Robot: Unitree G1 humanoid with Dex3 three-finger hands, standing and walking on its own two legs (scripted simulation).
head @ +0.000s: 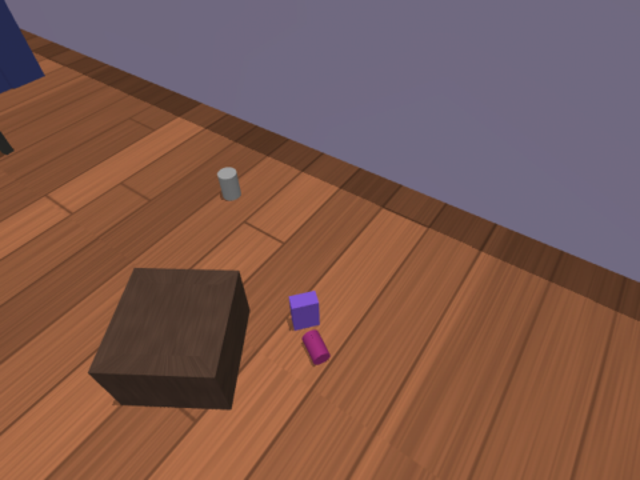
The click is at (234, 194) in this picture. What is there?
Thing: squat round
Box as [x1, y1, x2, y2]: [217, 167, 240, 200]
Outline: 225,167 220,169 217,175 223,197 225,199 232,200 240,195 240,190 235,170 230,167
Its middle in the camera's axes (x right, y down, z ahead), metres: -0.40 -0.25 +1.83
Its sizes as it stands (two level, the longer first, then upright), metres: 0.084 0.084 0.126
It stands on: the floor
